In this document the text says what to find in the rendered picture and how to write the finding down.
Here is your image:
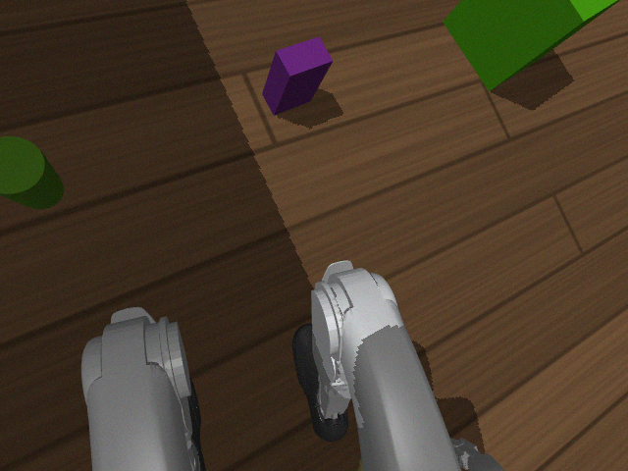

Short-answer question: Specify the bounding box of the right robot foot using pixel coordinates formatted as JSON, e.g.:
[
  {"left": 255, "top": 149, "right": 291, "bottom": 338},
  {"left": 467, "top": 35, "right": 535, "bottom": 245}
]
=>
[{"left": 292, "top": 324, "right": 348, "bottom": 442}]

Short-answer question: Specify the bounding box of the right robot hand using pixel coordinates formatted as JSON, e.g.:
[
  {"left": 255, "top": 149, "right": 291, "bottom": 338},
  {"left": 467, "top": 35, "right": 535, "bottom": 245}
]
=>
[{"left": 451, "top": 438, "right": 504, "bottom": 471}]

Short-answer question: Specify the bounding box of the left robot foot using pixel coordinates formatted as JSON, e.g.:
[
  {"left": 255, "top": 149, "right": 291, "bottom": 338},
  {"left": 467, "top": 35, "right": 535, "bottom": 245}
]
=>
[{"left": 187, "top": 378, "right": 206, "bottom": 471}]

